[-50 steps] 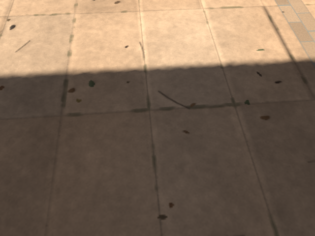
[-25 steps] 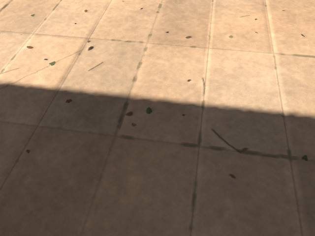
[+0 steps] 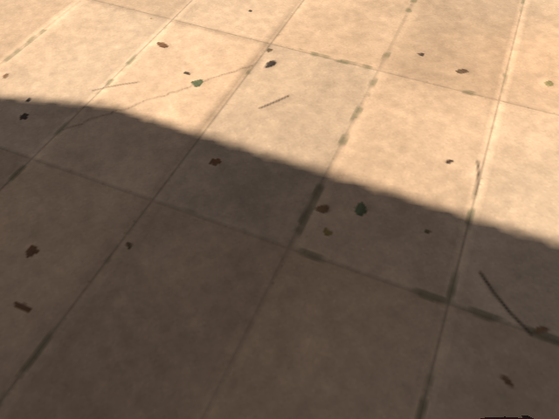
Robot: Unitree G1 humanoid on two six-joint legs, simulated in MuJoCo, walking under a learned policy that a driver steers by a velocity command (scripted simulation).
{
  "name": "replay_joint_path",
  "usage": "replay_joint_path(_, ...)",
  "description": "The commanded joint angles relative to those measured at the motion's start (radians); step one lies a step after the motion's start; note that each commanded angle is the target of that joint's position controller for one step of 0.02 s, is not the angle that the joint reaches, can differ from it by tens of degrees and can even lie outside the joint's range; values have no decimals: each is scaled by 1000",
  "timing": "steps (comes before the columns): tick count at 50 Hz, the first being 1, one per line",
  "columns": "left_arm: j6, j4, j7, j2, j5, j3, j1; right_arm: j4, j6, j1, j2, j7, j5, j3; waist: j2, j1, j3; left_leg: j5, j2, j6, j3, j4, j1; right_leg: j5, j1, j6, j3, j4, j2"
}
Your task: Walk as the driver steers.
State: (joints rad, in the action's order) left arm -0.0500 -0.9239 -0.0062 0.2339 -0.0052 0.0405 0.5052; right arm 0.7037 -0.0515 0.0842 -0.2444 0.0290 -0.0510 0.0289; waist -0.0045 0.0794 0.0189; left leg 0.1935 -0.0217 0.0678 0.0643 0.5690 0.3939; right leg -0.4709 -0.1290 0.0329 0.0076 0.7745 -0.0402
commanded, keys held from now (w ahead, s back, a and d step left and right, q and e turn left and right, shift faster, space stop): w+e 0.98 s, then w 0.02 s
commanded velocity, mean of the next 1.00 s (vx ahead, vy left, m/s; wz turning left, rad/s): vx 0.49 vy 0.00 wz -0.47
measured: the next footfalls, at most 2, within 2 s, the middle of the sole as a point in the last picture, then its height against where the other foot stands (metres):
right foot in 0.46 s outside the picture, level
left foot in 1.00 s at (344, 312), level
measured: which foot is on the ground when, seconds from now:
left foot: down 0.00-0.44, up 0.46-0.98, down 1.00-1.00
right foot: up 0.00-0.44, down 0.46-1.00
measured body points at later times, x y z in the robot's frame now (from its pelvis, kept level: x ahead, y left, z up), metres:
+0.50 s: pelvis +0.27 -0.03 -0.02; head +0.31 -0.05 +0.43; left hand +0.50 +0.17 -0.12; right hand +0.19 -0.28 -0.16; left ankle +0.08 +0.09 -0.66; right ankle +0.36 -0.10 -0.73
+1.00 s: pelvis +0.56 -0.09 -0.01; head +0.58 -0.11 +0.44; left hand +0.67 +0.18 -0.13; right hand +0.64 -0.40 -0.08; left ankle +0.72 -0.06 -0.73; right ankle +0.36 -0.10 -0.72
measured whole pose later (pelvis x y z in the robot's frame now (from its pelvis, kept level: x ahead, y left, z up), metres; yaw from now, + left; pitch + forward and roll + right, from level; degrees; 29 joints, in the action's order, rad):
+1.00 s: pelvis +0.56 -0.09 -0.01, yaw -32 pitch +2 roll -1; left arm -0.05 -0.86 0.00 0.30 -0.01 0.08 0.47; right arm 0.69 -0.06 0.02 -0.26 0.01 -0.03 0.00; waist 0.02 0.10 0.02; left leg 0.11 0.00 0.01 -0.02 0.51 0.47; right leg -0.47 0.00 0.10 -0.24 0.51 0.15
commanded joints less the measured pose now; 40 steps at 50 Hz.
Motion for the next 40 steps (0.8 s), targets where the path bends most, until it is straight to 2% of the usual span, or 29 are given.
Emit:
replay_joint_path(1, -19, 117, 0, 137, 3, 34, -101, 45, -7, 309, -194, -31, 13, 56, 102, -163, -97, 160, 398, 136, -519, -308, -529, 66, -556, 70, -101, 435, -1)
replay_joint_path(2, -20, 106, -7, 113, 6, 28, -111, 44, -12, 250, -135, -28, 16, 40, 86, -135, -39, 49, 342, 105, -393, -341, -429, 131, -519, 65, -89, 385, -29)
replay_joint_path(4, 5, 74, -19, 92, -17, 30, -87, 49, -24, 201, -76, -32, 24, 20, 127, -90, 10, -55, 261, 62, -236, -389, -341, 183, -473, 42, -65, 338, -45)
replay_joint_path(7, 24, 76, -35, 61, -22, 31, -111, 86, -47, 241, -80, -34, 31, 21, 106, -68, 30, -273, 250, 65, -124, -408, -329, 243, -509, 28, -51, 345, -33)
replay_joint_path(10, 27, 117, -45, 47, -25, 27, -227, 116, -55, 271, -72, -36, 32, 19, 94, -73, 66, -352, 248, 73, -39, -433, -336, 341, -602, 17, -35, 292, -41)
replay_joint_path(12, 23, 149, -53, 35, -23, 18, -310, 130, -56, 270, -61, -37, 31, 15, 88, -76, 87, -393, 225, 68, 28, -436, -319, 424, -593, 14, -5, 167, -36)
replay_joint_path(14, 20, 179, -63, 22, -23, 5, -391, 147, -59, 285, -74, -40, 32, 16, 84, -90, 100, -432, 223, 61, 76, -443, -309, 489, -537, 24, 44, 27, -27)
replay_joint_path(17, 21, 214, -70, 29, -26, -1, -462, 181, -56, 326, -105, -51, 33, 22, 64, -99, 105, -569, 254, 47, 113, -414, -389, 479, -481, 63, 100, -103, -3)
replay_joint_path(19, 24, 213, -62, 50, -28, 6, -432, 193, -48, 329, -134, -60, 31, 27, 77, -76, 58, -862, 265, 31, 145, -298, -469, 403, -406, 103, 140, -131, 53)
replay_joint_path(21, 24, 184, -50, 84, -32, 20, -306, 196, -29, 319, -169, -69, 23, 36, 101, -17, -28, -1065, 274, 27, 165, -60, -502, 288, -262, 150, 159, -141, 118)
replay_joint_path(22, 18, 149, -43, 113, -37, 36, -189, 192, -19, 315, -181, -69, 23, 39, 89, 33, -98, -982, 270, 25, 167, 134, -447, 271, -103, 179, 136, -196, 143)
replay_joint_path(23, 16, 109, -28, 177, -48, 64, -48, 174, -17, 312, -176, -63, 21, 37, 20, 96, -176, -715, 235, 6, 177, 415, -277, 196, 122, 224, 9, -259, 75)
replay_joint_path(24, 22, 125, -12, 294, -47, 93, -78, 118, -21, 388, -39, -39, 30, 10, -233, -4, -256, 267, 49, -48, 150, 812, 157, 210, 429, 378, -507, -292, -247)
replay_joint_path(25, 32, 141, -12, 291, -4, 96, -56, 78, -32, 271, -125, -34, 28, 28, -124, 54, -329, 334, -28, -53, -77, 944, 309, 184, 464, 440, -807, -458, -302)
replay_joint_path(26, 35, 130, -1, 261, -1, 89, -115, 48, -46, 184, -128, -29, 34, 25, -51, 30, -167, 209, 48, -41, -123, 892, 387, 211, 354, 393, -643, -494, -280)
replay_joint_path(27, 33, 128, 2, 212, 1, 76, -158, 47, -57, 182, -123, -29, 36, 20, 10, -13, -74, 136, 87, -40, -109, 787, 342, 310, 204, 347, -540, -514, -247)
replay_joint_path(28, 25, 130, 4, 181, -1, 68, -198, 58, -52, 190, -117, -32, 28, 20, 47, -57, -22, 121, 113, -46, -110, 710, 277, 420, 90, 305, -452, -523, -192)
replay_joint_path(29, 18, 134, 6, 156, 4, 59, -225, 61, -32, 215, -111, -32, 11, 18, 43, -93, -14, 123, 123, -62, -114, 663, 208, 498, 10, 288, -385, -535, -150)
replay_joint_path(30, 9, 137, 3, 147, 5, 53, -232, 67, -10, 234, -102, -29, 1, 16, 34, -109, -25, 128, 128, -74, -112, 624, 163, 544, -30, 279, -343, -544, -125)
replay_joint_path(32, -8, 128, -2, 165, 7, 56, -211, 57, 15, 225, -84, -23, -4, 13, 20, -118, -24, 109, 128, -96, -90, 550, 156, 589, -74, 276, -295, -557, -88)
replay_joint_path(34, -11, 124, -3, 186, 5, 62, -180, 29, 23, 149, -80, -19, -1, 12, 1, -100, 2, 29, 130, -116, -75, 459, 199, 546, -91, 260, -285, -580, -64)
replay_joint_path(36, -9, 116, -3, 186, 6, 63, -135, -2, 25, 53, -86, -18, 3, 13, -20, -64, 25, -62, 128, -128, -73, 353, 256, 514, -63, 236, -297, -588, -51)
replay_joint_path(40, -7, 104, 1, 189, 5, 66, -56, -42, 20, -77, -89, -12, 10, 9, -45, -6, 20, -175, 98, -129, -80, 197, 296, 555, 42, 203, -321, -547, -46)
